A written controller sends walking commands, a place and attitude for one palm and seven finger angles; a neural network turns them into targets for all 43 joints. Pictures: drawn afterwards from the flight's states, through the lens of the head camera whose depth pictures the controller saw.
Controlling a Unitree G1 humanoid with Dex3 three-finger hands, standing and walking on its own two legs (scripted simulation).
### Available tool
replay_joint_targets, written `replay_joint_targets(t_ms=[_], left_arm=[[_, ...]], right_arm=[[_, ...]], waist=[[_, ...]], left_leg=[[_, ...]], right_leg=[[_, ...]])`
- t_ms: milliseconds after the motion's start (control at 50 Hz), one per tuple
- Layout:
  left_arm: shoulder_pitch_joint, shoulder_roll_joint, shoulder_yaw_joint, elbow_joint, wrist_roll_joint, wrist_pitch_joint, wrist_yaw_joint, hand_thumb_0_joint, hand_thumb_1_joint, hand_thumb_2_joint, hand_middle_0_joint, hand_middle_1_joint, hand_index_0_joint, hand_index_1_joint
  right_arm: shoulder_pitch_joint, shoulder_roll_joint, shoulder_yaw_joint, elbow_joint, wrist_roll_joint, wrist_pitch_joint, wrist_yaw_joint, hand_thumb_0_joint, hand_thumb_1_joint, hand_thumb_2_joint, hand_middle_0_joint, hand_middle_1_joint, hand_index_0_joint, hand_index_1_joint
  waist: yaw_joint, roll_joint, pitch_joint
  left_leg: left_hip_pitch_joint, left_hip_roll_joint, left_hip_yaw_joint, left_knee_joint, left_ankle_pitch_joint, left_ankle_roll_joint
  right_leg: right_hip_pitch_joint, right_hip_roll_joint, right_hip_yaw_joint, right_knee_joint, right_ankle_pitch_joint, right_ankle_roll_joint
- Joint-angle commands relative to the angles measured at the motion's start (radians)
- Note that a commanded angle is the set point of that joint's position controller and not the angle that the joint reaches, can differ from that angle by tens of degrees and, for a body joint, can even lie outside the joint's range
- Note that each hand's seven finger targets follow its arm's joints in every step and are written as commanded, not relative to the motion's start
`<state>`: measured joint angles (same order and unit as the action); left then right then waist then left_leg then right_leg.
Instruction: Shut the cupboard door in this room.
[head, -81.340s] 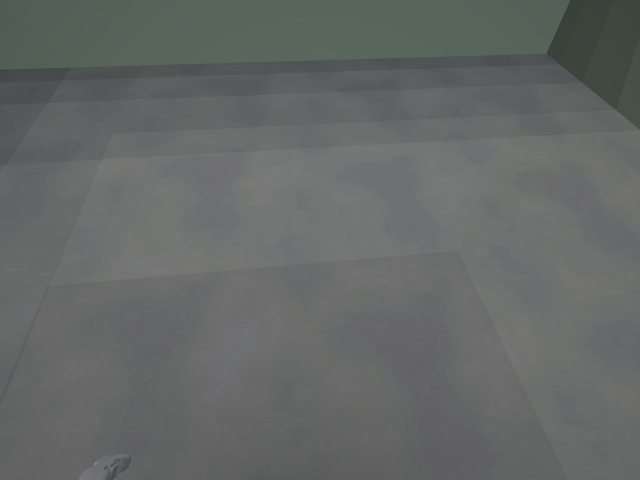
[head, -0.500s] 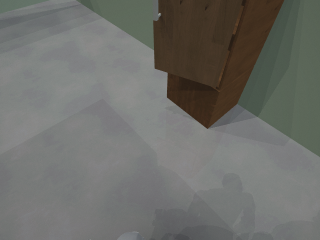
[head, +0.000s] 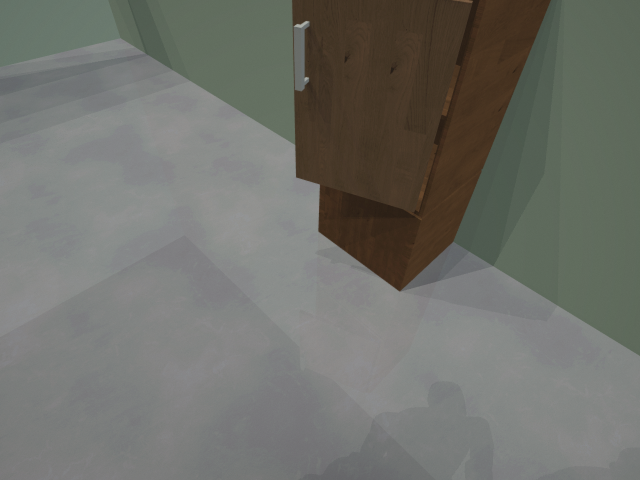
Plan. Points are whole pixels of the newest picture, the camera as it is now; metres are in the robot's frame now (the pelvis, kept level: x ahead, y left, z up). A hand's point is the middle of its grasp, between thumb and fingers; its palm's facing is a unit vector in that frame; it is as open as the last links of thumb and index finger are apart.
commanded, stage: let the arm hang, fingers relaxed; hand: left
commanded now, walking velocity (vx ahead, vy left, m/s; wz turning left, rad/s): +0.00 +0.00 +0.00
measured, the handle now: (302, 56) +1.08 +0.10 +0.08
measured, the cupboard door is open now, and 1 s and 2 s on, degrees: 22 22 22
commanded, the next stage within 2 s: look to check the result in 0.22 s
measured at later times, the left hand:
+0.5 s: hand out of the picture -0.03 +0.17 -0.18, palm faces +0.01 -0.98 -0.18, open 7.4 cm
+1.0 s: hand out of the picture +0.00 +0.19 -0.17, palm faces -0.01 -0.97 -0.24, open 7.4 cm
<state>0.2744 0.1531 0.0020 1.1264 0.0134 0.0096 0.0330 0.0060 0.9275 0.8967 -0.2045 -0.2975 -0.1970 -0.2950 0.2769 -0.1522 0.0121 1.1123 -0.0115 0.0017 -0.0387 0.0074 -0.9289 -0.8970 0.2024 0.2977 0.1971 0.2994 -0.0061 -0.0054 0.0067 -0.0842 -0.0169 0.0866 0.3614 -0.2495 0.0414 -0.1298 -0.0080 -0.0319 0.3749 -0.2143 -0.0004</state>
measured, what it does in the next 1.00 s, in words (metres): stands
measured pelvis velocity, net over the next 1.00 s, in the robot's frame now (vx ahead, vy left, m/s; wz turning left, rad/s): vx -0.02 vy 0.00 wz -0.01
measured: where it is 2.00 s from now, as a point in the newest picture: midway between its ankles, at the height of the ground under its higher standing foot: outside the picture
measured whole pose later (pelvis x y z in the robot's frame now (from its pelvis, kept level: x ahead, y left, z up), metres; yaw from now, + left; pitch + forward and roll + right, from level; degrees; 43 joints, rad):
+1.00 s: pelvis -0.02 +0.00 +0.00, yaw +0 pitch -2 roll +0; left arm 0.24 0.20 0.02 1.13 0.02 0.00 0.03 0.00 0.91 0.90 -0.20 -0.30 -0.20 -0.29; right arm 0.26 -0.19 -0.01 1.12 -0.01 0.00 -0.03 0.00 -0.91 -0.90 0.20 0.30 0.20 0.30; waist -0.02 0.00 0.05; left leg -0.11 -0.01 0.10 0.36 -0.22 0.04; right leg -0.16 0.00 -0.02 0.38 -0.18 -0.01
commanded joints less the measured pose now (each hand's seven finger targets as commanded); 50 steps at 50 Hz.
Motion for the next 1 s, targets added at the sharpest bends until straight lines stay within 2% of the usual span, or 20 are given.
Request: replay_joint_targets(t_ms=[0, 140, 200, 380, 420, 500, 600, 880, 900, 940, 980], left_arm=[[0.071, 0.088, 0.016, -0.008, -0.006, -0.016, 0.002, 0.000, 0.900, 0.900, -0.200, -0.300, -0.200, -0.300], [0.088, 0.083, 0.019, 0.002, -0.005, -0.021, 0.007, 0.000, 0.900, 0.900, -0.200, -0.300, -0.200, -0.300], [0.091, 0.071, 0.018, 0.011, -0.006, -0.018, 0.008, 0.000, 0.900, 0.900, -0.200, -0.300, -0.200, -0.300], [0.099, 0.075, 0.019, 0.015, -0.004, -0.021, 0.010, 0.000, 0.900, 0.900, -0.200, -0.300, -0.200, -0.300], [0.098, 0.079, 0.020, 0.011, -0.004, -0.023, 0.010, 0.000, 0.900, 0.900, -0.200, -0.300, -0.200, -0.300], [0.088, 0.087, 0.022, 0.007, -0.002, -0.024, 0.010, 0.000, 0.900, 0.900, -0.200, -0.300, -0.200, -0.300], [0.073, 0.106, 0.026, 0.000, -0.001, -0.029, 0.008, 0.000, 0.900, 0.900, -0.200, -0.300, -0.200, -0.300], [0.006, 0.168, 0.032, -0.016, 0.000, -0.033, 0.001, 0.000, 0.900, 0.900, -0.200, -0.300, -0.200, -0.300], [0.004, 0.169, 0.033, -0.021, 0.000, -0.033, 0.001, 0.000, 0.900, 0.900, -0.200, -0.300, -0.200, -0.300], [0.026, 0.132, 0.030, -0.023, -0.001, -0.023, 0.006, 0.000, 0.900, 0.900, -0.200, -0.300, -0.200, -0.300], [0.028, 0.144, 0.037, -0.032, -0.002, -0.016, 0.008, 0.000, 0.900, 0.900, -0.200, -0.300, -0.200, -0.300]], right_arm=[[0.071, -0.089, -0.012, -0.005, -0.002, -0.017, -0.002, 0.000, -0.900, -0.900, 0.200, 0.300, 0.200, 0.300], [0.107, -0.087, -0.015, 0.010, 0.003, -0.022, -0.007, 0.000, -0.900, -0.900, 0.200, 0.300, 0.200, 0.300], [0.117, -0.077, -0.014, 0.018, 0.002, -0.021, -0.008, 0.000, -0.900, -0.900, 0.200, 0.300, 0.200, 0.300], [0.131, -0.074, -0.021, 0.023, 0.002, -0.022, -0.008, 0.000, -0.900, -0.900, 0.200, 0.300, 0.200, 0.300], [0.130, -0.082, -0.022, 0.020, 0.003, -0.022, -0.008, 0.000, -0.900, -0.900, 0.200, 0.300, 0.200, 0.300], [0.122, -0.091, -0.026, 0.017, 0.002, -0.021, -0.006, 0.000, -0.900, -0.900, 0.200, 0.300, 0.200, 0.300], [0.099, -0.112, -0.032, 0.006, 0.002, -0.025, -0.004, 0.000, -0.900, -0.900, 0.200, 0.300, 0.200, 0.300], [0.025, -0.171, -0.041, -0.010, 0.000, -0.022, 0.003, 0.000, -0.900, -0.900, 0.200, 0.300, 0.200, 0.300], [0.026, -0.169, -0.041, -0.015, 0.000, -0.022, 0.005, 0.000, -0.900, -0.900, 0.200, 0.300, 0.200, 0.300], [0.037, -0.119, -0.031, -0.017, 0.003, -0.011, 0.010, 0.000, -0.900, -0.900, 0.200, 0.300, 0.200, 0.300], [0.036, -0.117, -0.032, -0.023, 0.001, -0.001, 0.013, 0.000, -0.900, -0.900, 0.200, 0.300, 0.200, 0.300]], waist=[[0.003, 0.034, 0.079], [0.000, 0.009, 0.064], [-0.002, 0.016, 0.086], [-0.003, 0.021, 0.096], [-0.004, 0.004, 0.100], [-0.006, 0.011, 0.113], [-0.006, 0.015, 0.085], [-0.008, 0.010, 0.082], [-0.007, 0.008, 0.069], [-0.005, -0.009, 0.070], [0.000, -0.009, 0.078]], left_leg=[[-0.069, 0.119, -0.109, -0.095, 0.144, -0.009], [-0.050, 0.126, -0.107, -0.086, 0.193, -0.005], [-0.059, 0.126, -0.108, -0.096, 0.162, -0.005], [-0.063, 0.127, -0.104, -0.102, 0.113, -0.002], [-0.068, 0.128, -0.105, -0.103, 0.098, -0.002], [-0.076, 0.127, -0.106, -0.108, 0.073, -0.001], [-0.053, 0.130, -0.103, -0.102, 0.101, 0.000], [-0.041, 0.137, -0.110, -0.111, 0.084, -0.004], [-0.047, 0.134, -0.114, -0.101, 0.102, -0.003], [-0.075, 0.126, -0.116, -0.069, 0.124, -0.010], [-0.113, 0.115, -0.122, -0.035, 0.123, -0.012]], right_leg=[[-0.020, -0.084, 0.093, -0.060, 0.120, -0.024], [-0.016, -0.080, 0.089, -0.050, 0.143, -0.027], [-0.033, -0.079, 0.091, -0.050, 0.118, -0.026], [-0.051, -0.078, 0.101, -0.049, 0.103, -0.030], [-0.052, -0.077, 0.103, -0.053, 0.098, -0.031], [-0.063, -0.076, 0.110, -0.056, 0.088, -0.033], [-0.055, -0.079, 0.111, -0.057, 0.107, -0.035], [-0.058, -0.088, 0.126, -0.079, 0.096, -0.039], [-0.044, -0.092, 0.117, -0.072, 0.107, -0.037], [-0.047, -0.102, 0.099, -0.043, 0.106, -0.025], [-0.050, -0.118, 0.091, -0.021, 0.086, -0.024]])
